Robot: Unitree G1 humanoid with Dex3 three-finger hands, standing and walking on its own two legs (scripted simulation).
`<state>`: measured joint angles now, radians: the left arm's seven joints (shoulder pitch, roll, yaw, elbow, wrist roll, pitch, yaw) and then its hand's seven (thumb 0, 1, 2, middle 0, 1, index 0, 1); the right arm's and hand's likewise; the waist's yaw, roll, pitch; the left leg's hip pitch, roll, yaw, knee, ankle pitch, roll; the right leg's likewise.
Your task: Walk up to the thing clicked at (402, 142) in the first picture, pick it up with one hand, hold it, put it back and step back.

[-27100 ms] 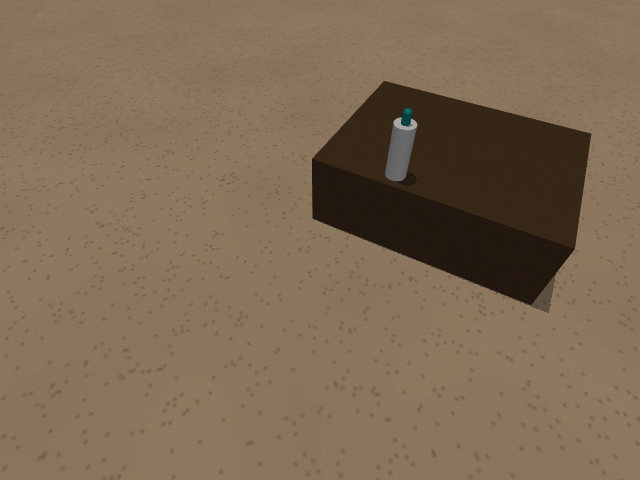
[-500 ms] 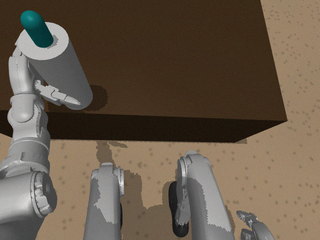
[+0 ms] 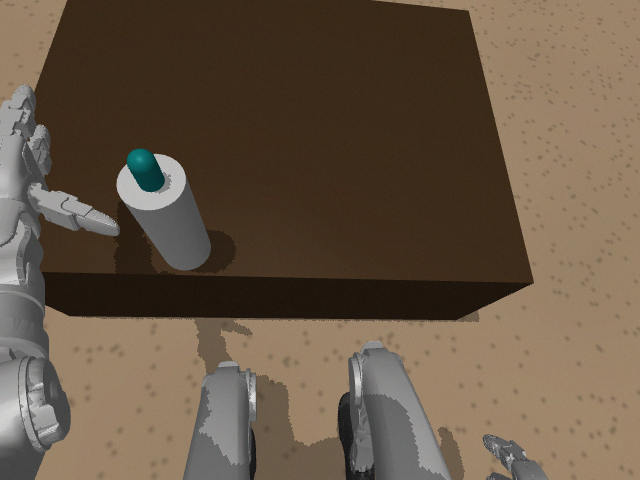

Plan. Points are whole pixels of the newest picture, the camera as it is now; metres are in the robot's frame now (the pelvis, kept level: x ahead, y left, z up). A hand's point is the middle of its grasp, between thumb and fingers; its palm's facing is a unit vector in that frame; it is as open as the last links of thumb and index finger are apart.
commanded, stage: home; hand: left
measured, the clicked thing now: (168, 212) +0.48 +0.18 -0.08
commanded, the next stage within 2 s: none
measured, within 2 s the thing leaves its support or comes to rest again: neither
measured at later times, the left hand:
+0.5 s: hand (39, 228) +0.39 +0.25 +0.07, palm faces +0.16 -0.92 -0.36, open 17.2 cm
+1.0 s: hand (93, 415) +0.23 +0.16 +0.11, palm faces +0.15 -0.96 -0.26, open 17.0 cm
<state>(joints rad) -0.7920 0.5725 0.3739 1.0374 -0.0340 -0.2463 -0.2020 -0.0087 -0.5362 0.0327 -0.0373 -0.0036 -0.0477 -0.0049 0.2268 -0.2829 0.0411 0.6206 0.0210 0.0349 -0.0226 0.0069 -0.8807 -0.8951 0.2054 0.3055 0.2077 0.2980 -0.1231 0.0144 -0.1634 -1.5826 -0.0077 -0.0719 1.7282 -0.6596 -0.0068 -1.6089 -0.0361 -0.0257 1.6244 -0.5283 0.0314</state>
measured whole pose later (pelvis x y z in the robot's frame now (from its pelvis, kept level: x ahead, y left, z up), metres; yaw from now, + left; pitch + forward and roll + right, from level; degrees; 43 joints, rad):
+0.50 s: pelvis +0.06 +0.00 +0.15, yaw +0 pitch +17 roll -2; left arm -0.30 0.39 0.21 0.84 0.03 0.02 0.08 -0.01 -0.48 0.09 -0.06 -0.06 -0.06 -0.06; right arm 0.32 -0.26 0.00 0.63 0.04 0.06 -0.06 0.01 -0.90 -0.90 0.20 0.31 0.21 0.30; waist -0.07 0.01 -0.12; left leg -0.86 0.03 -0.04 1.09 -0.52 -0.01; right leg -0.90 -0.01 -0.02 1.01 -0.41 0.02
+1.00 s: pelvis +0.07 -0.02 +0.18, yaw +2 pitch +7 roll -1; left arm 0.44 0.21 -0.03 0.11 -0.03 0.18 0.13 -0.01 -0.46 0.10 -0.06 -0.06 -0.07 -0.07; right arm 0.20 -0.20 0.03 0.50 0.03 -0.04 -0.15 0.01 -0.90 -0.90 0.20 0.31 0.21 0.30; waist 0.01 0.01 -0.08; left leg -0.54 0.02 -0.06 0.90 -0.48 -0.03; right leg -0.58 -0.02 -0.05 0.87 -0.40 0.00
